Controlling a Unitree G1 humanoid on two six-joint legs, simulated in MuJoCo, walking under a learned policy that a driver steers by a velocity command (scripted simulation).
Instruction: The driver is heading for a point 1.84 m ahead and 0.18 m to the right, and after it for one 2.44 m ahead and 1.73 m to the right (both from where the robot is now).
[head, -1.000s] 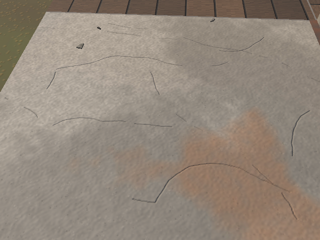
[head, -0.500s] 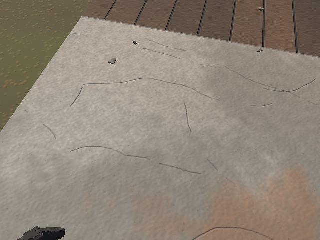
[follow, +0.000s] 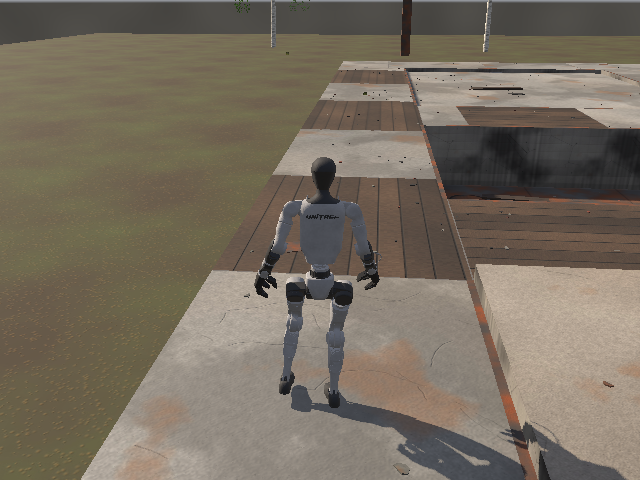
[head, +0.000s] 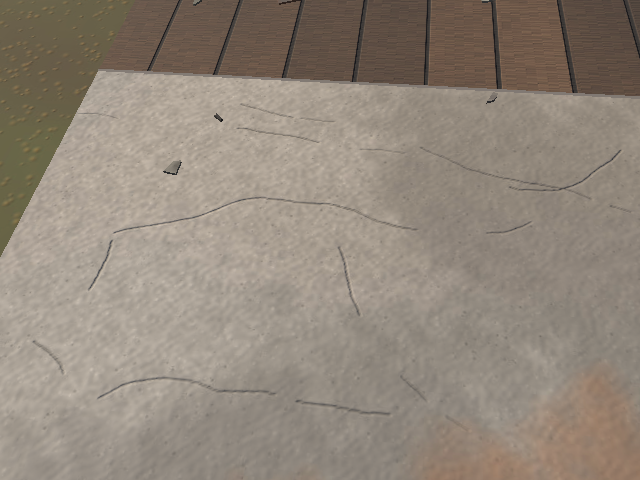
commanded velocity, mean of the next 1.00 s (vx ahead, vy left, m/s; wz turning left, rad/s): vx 0.03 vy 0.00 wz -0.29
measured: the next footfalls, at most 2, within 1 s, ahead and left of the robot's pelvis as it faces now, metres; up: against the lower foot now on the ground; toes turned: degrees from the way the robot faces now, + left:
left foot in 0.20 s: +0.15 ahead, +0.14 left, +0.00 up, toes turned -15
right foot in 0.62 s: +0.05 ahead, -0.11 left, +0.00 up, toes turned -20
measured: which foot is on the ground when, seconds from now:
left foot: up 0.00-0.18, down 0.20-0.62, up 0.64-1.00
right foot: down 0.00-0.20, up 0.22-0.60, down 0.62-1.00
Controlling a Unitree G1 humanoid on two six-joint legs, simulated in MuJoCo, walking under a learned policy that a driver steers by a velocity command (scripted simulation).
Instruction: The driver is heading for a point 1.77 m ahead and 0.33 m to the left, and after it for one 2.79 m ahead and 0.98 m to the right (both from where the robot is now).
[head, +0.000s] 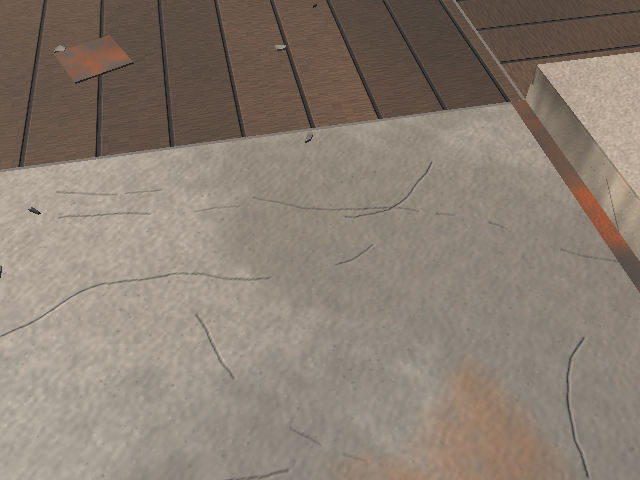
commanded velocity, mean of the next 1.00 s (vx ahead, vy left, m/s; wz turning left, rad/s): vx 0.37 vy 0.00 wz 0.38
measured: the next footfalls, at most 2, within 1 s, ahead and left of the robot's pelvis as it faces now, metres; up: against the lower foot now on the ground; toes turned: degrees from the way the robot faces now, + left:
left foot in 0.08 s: +0.00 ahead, +0.11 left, +0.00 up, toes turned +5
right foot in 0.54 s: +0.31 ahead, -0.07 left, +0.00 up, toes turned +22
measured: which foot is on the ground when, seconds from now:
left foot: up 0.00-0.06, down 0.08-0.56, up 0.58-1.00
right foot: down 0.00-0.08, up 0.10-0.52, down 0.54-1.00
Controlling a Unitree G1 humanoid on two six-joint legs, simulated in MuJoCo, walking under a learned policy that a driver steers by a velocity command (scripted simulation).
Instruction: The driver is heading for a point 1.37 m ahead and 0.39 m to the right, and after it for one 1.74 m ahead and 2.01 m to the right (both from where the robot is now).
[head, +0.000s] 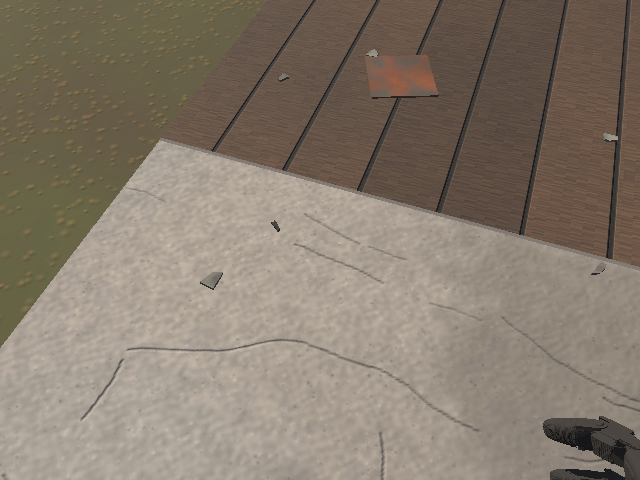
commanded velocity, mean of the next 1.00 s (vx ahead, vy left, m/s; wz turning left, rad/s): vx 0.50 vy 0.00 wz -0.44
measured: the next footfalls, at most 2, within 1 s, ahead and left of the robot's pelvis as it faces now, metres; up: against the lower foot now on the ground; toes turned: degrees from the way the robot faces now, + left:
left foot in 0.02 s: +0.18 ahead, +0.11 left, +0.00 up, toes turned +1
right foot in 0.56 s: +0.45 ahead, -0.14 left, +0.00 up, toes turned -19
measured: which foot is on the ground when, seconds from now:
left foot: up 0.00-0.00, down 0.02-0.58, up 0.60-1.00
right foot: down 0.00-0.02, up 0.04-0.54, down 0.56-1.00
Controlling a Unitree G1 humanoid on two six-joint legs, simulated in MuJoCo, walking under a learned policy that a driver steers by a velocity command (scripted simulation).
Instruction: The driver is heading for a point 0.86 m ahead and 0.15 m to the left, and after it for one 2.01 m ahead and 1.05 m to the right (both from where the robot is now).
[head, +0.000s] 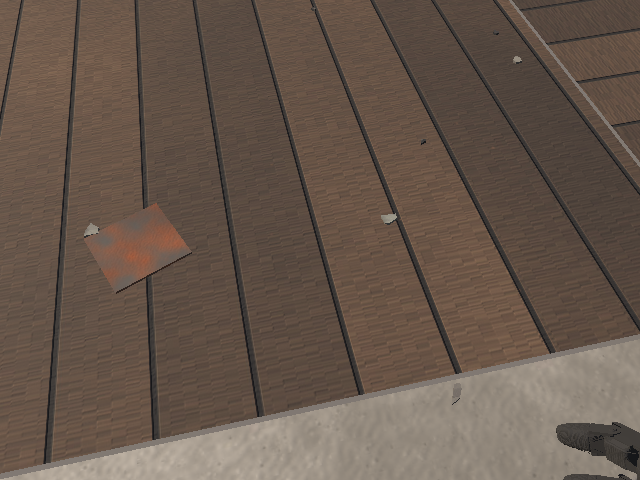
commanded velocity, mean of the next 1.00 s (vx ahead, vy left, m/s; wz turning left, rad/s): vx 0.50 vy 0.00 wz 0.11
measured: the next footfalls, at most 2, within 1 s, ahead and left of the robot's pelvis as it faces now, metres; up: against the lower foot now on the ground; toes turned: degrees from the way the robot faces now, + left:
left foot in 0.04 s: +0.19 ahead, +0.13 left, +0.00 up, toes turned -4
right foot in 0.54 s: +0.44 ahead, -0.14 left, +0.00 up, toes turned -3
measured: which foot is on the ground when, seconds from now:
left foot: up 0.00-0.02, down 0.04-0.54, up 0.56-1.00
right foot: down 0.00-0.06, up 0.08-0.52, down 0.54-1.00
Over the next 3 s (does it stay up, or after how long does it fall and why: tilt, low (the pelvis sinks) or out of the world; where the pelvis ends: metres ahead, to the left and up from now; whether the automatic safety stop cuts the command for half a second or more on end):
stays up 1.13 0.09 0.00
